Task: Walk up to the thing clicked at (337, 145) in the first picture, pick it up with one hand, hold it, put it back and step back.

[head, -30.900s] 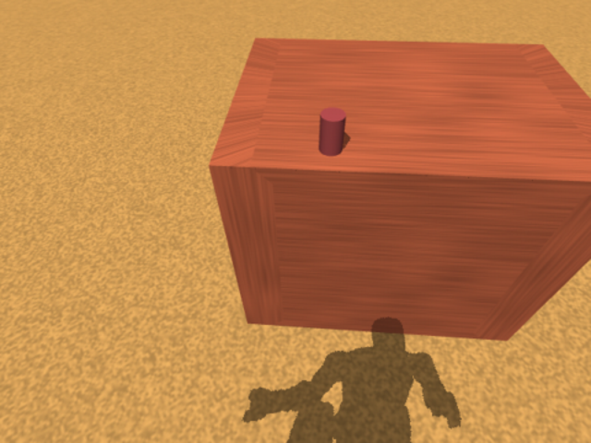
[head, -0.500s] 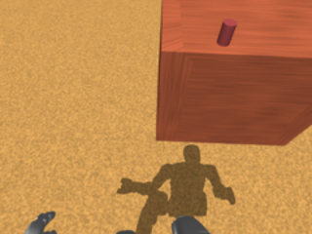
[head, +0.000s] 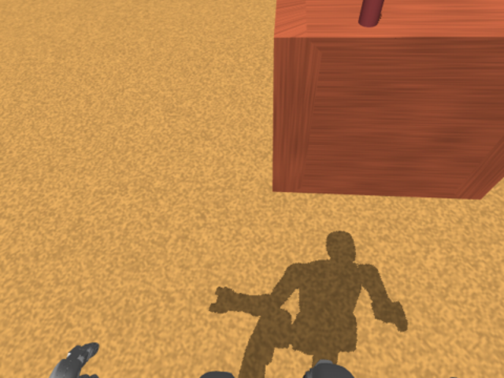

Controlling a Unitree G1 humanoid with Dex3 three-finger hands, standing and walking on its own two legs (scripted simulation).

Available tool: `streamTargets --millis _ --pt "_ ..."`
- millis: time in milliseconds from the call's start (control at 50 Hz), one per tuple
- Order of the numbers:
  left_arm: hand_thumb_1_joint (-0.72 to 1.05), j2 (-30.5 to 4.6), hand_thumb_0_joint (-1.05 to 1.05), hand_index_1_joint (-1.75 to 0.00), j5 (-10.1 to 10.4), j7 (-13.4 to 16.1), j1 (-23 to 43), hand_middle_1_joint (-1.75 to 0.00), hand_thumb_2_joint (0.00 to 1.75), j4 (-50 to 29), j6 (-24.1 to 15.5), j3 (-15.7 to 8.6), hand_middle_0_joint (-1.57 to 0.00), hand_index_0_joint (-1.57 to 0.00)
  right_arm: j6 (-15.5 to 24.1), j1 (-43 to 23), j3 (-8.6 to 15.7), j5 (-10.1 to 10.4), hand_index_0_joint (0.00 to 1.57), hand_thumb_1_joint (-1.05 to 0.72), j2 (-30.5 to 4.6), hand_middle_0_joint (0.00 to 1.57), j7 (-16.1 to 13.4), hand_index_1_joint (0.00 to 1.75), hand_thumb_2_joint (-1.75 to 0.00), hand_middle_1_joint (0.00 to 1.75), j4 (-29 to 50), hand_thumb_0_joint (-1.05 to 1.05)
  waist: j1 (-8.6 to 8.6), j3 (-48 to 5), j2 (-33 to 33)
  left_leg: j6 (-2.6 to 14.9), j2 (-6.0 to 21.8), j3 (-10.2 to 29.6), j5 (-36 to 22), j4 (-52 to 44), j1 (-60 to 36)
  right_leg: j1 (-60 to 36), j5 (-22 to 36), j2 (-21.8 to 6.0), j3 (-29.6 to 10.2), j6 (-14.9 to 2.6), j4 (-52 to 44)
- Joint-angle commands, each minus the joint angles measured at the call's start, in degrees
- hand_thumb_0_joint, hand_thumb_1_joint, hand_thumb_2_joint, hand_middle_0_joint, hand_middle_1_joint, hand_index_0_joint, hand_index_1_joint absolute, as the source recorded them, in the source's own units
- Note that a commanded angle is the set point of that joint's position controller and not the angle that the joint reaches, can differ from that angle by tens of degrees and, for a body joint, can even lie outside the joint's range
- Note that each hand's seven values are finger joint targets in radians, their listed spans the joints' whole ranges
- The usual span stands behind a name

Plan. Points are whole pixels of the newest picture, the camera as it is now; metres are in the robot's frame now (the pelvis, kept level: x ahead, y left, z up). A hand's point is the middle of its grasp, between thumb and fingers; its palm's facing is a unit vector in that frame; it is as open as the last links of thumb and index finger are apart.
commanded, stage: step back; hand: right
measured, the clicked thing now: (372, 6) +1.00 -0.25 +0.04
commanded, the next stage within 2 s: stand in 1.16 s
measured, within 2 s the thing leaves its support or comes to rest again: neither
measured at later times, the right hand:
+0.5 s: hand out of the picture -0.01 -0.27 -0.13, palm faces -0.01 +0.92 -0.38, open 7.4 cm
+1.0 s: hand out of the picture +0.04 -0.24 -0.13, palm faces +0.01 +0.94 -0.34, open 7.4 cm
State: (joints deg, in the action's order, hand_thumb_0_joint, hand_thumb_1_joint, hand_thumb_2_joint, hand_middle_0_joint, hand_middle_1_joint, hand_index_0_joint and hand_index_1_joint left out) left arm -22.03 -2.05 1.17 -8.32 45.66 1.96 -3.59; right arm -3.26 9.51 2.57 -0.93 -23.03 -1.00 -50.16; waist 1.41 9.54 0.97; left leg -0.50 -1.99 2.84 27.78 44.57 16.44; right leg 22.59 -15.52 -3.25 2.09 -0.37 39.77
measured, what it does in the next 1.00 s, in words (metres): steps on the spot: left foot, then right foot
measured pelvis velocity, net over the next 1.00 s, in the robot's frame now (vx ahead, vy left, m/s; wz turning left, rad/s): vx -0.05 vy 0.02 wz -0.04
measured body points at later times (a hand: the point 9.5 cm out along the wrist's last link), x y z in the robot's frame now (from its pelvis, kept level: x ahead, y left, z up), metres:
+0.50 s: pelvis -0.08 +0.01 +0.01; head -0.08 +0.01 +0.46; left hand -0.04 +0.32 -0.11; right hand -0.01 -0.31 -0.11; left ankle -0.06 +0.13 -0.71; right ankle -0.09 -0.12 -0.72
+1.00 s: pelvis -0.05 +0.02 +0.02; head -0.04 +0.02 +0.47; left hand +0.06 +0.32 -0.10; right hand +0.04 -0.29 -0.11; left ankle -0.05 +0.13 -0.72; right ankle -0.08 -0.11 -0.72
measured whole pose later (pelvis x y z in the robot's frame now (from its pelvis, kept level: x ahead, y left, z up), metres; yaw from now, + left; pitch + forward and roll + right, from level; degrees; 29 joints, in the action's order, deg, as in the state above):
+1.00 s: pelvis -0.05 +0.02 +0.02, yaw -2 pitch -2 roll +0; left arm -21.3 -0.7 -0.4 -5.7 60.0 -1.6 -2.1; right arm 1.2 6.6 1.5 -0.8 -19.8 0.5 -59.8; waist 1.0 3.0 0.2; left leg 0.3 -0.6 1.9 17.4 31.2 11.8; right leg 9.0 -18.9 -1.2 0.6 0.8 29.8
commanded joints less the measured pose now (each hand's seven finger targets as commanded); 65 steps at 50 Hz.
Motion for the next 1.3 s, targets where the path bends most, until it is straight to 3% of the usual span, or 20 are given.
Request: streamTargets --millis 0,20,40,80,120,180,240,280,300,320,360,480,500,560,660,740,960,1120,1220,1280 --pt "0.90 -12.04 0.00 -0.30 0.44 0.60 -1.08 -0.30 0.90 -3.29 0.17 -2.46 -0.20 -0.20 2.18 5.84 4.55 -1.27 0.20 -0.90 -11.77 0.20 -0.36 0.30 -0.90 0.30 0.92 0.00 -1.56 -13.84 -4.36 3.95 5.44 5.87 -7.16 -23.74 -9.90 -1.51 3.36 -6.94 -11.80 -4.79 -1.14" --pt "0.90 -9.31 0.00 -0.30 0.88 0.44 -0.84 -0.30 0.90 -3.71 -0.14 -1.62 -0.20 -0.20 2.35 2.38 5.30 -1.69 0.20 -0.90 -17.61 0.20 0.09 0.30 -0.90 0.30 2.16 0.00 -1.26 -12.06 11.00 10.75 19.43 25.21 -7.06 -28.18 -9.43 9.45 -13.71 3.24 -3.68 -1.22 9.28" --pt "0.90 -12.77 0.00 -0.30 0.40 1.14 3.99 -0.30 0.90 -3.59 -0.18 -3.29 -0.20 -0.20 2.41 0.34 5.93 -1.25 0.20 -0.90 -21.09 0.20 0.44 0.30 -0.90 0.30 3.20 0.00 -4.23 -10.09 10.91 17.95 26.47 30.47 -9.45 -29.62 2.34 4.19 -21.75 4.27 -7.05 -0.04 20.63" --pt "0.90 -11.99 0.00 -0.30 0.98 0.73 2.17 -0.30 0.90 -0.67 0.00 -3.41 -0.20 -0.20 3.31 -4.22 4.01 -1.59 0.20 -0.90 -14.87 0.20 -0.10 0.30 -0.90 0.30 2.96 0.00 -0.57 -7.89 1.09 13.93 18.97 17.06 -19.25 -25.29 4.18 1.70 -15.46 6.34 -13.38 -0.97 27.16" --pt "0.90 -11.82 0.00 -0.30 1.56 -0.24 -2.71 -0.30 0.90 1.74 -0.29 -3.45 -0.20 -0.20 3.92 -6.76 3.30 -1.49 0.20 -0.90 -12.92 0.20 -0.38 0.30 -0.90 0.30 3.10 0.00 1.65 -7.26 4.85 11.18 15.13 10.34 -11.66 -24.74 4.59 -0.51 -10.73 5.86 -10.81 -0.75 22.68" --pt "0.90 -10.66 0.00 -0.30 0.70 -1.65 -2.08 -0.30 0.90 2.66 -1.65 -2.87 -0.20 -0.20 3.91 -4.98 3.69 -2.16 0.20 -0.90 -12.14 0.20 0.46 0.30 -0.90 0.30 2.72 0.00 -1.41 -7.65 9.29 11.09 13.85 10.35 2.10 -25.57 -2.17 -2.28 -14.58 4.01 -5.23 0.61 4.09" --pt "0.90 -9.30 0.00 -0.30 0.35 -1.28 -4.63 -0.30 0.90 5.44 -3.06 -2.92 -0.20 -0.20 2.99 -3.80 3.86 -1.86 0.20 -0.90 -13.22 0.20 0.81 0.30 -0.90 0.30 1.96 0.00 -0.13 -7.72 8.43 9.31 13.05 7.39 -0.37 -20.90 0.85 -13.77 -6.48 5.52 -1.93 -1.37 -17.83" --pt "0.90 -13.11 0.00 -0.30 -0.94 -0.53 -8.19 -0.30 0.90 7.28 -4.32 -4.22 -0.20 -0.20 2.97 -2.31 2.33 -1.08 0.20 -0.90 -8.23 0.20 0.94 0.30 -0.90 0.30 2.42 0.00 1.05 -9.43 -1.56 4.17 7.67 2.21 -2.09 -7.45 11.63 -25.18 -9.26 -1.20 -16.72 -4.25 -23.23" --pt "0.90 -17.89 0.00 -0.30 -1.11 -0.37 -5.83 -0.30 0.90 6.45 -4.57 -4.75 -0.20 -0.20 2.85 -5.67 2.04 -0.82 0.20 -0.90 -6.74 0.20 0.75 0.30 -0.90 0.30 3.11 0.00 2.64 -6.48 -10.58 1.50 1.24 0.29 4.35 -0.69 14.96 -14.31 -25.37 -12.85 -33.40 -10.14 -28.02" --pt "0.90 -19.24 0.00 -0.30 -1.32 -0.41 -0.25 -0.30 0.90 4.77 -4.75 -4.79 -0.20 -0.20 2.90 -4.76 3.08 -0.81 0.20 -0.90 -9.59 0.20 0.54 0.30 -0.90 0.30 1.77 0.00 1.25 -2.30 -8.66 0.46 3.52 4.97 3.99 5.25 7.32 -0.74 -28.86 -18.25 -37.23 -14.14 -28.66" --pt "0.90 -14.30 0.00 -0.30 0.01 -0.47 1.44 -0.30 0.90 4.80 -5.30 -3.47 -0.20 -0.20 3.60 -2.38 2.90 -0.04 0.20 -0.90 -9.47 0.20 1.21 0.30 -0.90 0.30 -0.09 0.00 -0.93 -2.16 -3.22 0.48 3.11 4.39 -2.04 2.87 7.76 -4.97 -19.00 -11.24 -25.56 -10.44 -25.00" --pt "0.90 -13.32 0.00 -0.30 0.14 -1.34 1.45 -0.30 0.90 5.39 -4.08 -2.40 -0.20 -0.20 5.23 0.95 2.94 -0.56 0.20 -0.90 -8.09 0.20 1.38 0.30 -0.90 0.30 -2.76 0.00 -1.87 -6.36 -7.67 0.99 1.27 -1.98 -8.63 -19.02 -6.77 -3.20 -8.39 -6.74 -14.30 -6.97 -18.14" --pt "0.90 -11.52 0.00 -0.30 0.23 -1.45 0.24 -0.30 0.90 5.72 -3.89 -1.52 -0.20 -0.20 5.51 1.31 3.35 -0.86 0.20 -0.90 -8.93 0.20 1.08 0.30 -0.90 0.30 -3.10 0.00 -2.14 -7.32 -4.88 1.84 2.91 1.69 -10.66 -21.42 -11.33 -0.16 -4.96 -5.04 -12.23 -5.14 -14.88" --pt "0.90 -11.29 0.00 -0.30 1.12 -1.45 -0.17 -0.30 0.90 7.35 -3.33 -1.64 -0.20 -0.20 5.85 -1.30 3.96 -1.18 0.20 -0.90 -14.33 0.20 1.13 0.30 -0.90 0.30 -2.47 0.00 -1.03 -6.35 4.06 10.67 18.46 23.35 12.85 -32.02 -1.04 -3.19 -12.63 2.45 -3.56 -1.25 -0.32" --pt "0.90 -9.68 0.00 -0.30 1.15 -1.03 -2.76 -0.30 0.90 10.34 -4.78 -1.40 -0.20 -0.20 5.72 -4.91 2.48 -0.34 0.20 -0.90 -10.73 0.20 1.17 0.30 -0.90 0.30 -3.07 0.00 1.09 -9.56 7.83 5.04 11.49 8.93 -17.71 -23.66 -1.24 -15.52 0.49 1.52 -3.50 -1.75 -17.06" --pt "0.90 -13.83 0.00 -0.30 0.77 -0.95 -0.14 -0.30 0.90 10.57 -5.11 -1.84 -0.20 -0.20 5.37 -3.66 2.08 -0.05 0.20 -0.90 -8.76 0.20 0.98 0.30 -0.90 0.30 -3.76 0.00 -0.43 -9.62 -0.63 2.26 5.38 3.09 -10.93 -17.44 1.72 -16.84 1.01 -4.98 -12.25 -5.10 -16.87" --pt "0.90 -11.81 0.00 -0.30 1.36 -0.40 3.89 -0.30 0.90 11.25 -4.44 -1.21 -0.20 -0.20 5.70 -4.17 2.02 0.22 0.20 -0.90 -8.72 0.20 0.55 0.30 -0.90 0.30 -6.15 0.00 -0.28 -13.61 -1.23 4.19 7.66 3.35 -35.16 -16.32 -4.73 -18.77 17.26 -2.77 -5.47 -2.97 -11.35" --pt "0.90 -12.84 0.00 -0.30 1.04 -0.18 5.24 -0.30 0.90 11.01 -4.22 -1.24 -0.20 -0.20 5.14 -6.92 2.26 -0.14 0.20 -0.90 -8.69 0.20 0.53 0.30 -0.90 0.30 -5.80 0.00 -0.21 -11.54 -1.13 3.84 6.22 2.71 -28.43 -14.73 -2.43 -17.57 13.84 -4.75 -7.40 -4.16 -12.51" --pt "0.90 -9.79 0.00 -0.30 2.24 -0.09 6.37 -0.30 0.90 12.93 -3.90 0.55 -0.20 -0.20 5.71 -6.36 1.15 0.43 0.20 -0.90 -9.92 0.20 0.19 0.30 -0.90 0.30 -8.12 0.00 -1.49 -15.44 1.41 3.22 10.05 4.71 -50.07 -20.26 -13.72 -19.29 25.24 -2.92 -5.62 -0.65 -15.21" --pt "0.90 -9.77 0.00 -0.30 2.06 -0.08 5.57 -0.30 0.90 14.05 -3.95 0.68 -0.20 -0.20 5.74 -7.52 0.89 0.74 0.20 -0.90 -9.48 0.20 -0.10 0.30 -0.90 0.30 -8.37 0.00 -1.16 -16.96 1.51 2.87 9.85 3.54 -50.51 -21.20 -15.88 -20.87 26.47 -3.18 -5.34 -0.48 -17.07"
